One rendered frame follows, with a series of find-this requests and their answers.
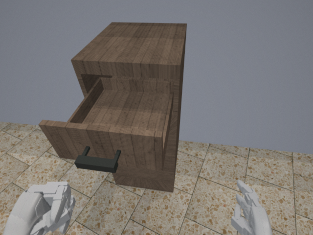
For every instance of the handle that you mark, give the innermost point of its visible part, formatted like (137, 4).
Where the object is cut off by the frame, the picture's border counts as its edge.
(95, 163)

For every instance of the drawer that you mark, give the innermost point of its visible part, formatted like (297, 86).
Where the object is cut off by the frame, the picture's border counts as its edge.
(130, 115)

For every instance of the left robot hand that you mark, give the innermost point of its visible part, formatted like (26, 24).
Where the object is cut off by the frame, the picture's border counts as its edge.
(50, 202)

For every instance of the cabinet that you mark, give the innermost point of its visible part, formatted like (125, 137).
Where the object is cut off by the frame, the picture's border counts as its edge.
(142, 51)

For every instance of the right robot hand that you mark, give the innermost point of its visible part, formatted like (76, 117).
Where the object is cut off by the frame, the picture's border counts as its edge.
(258, 222)

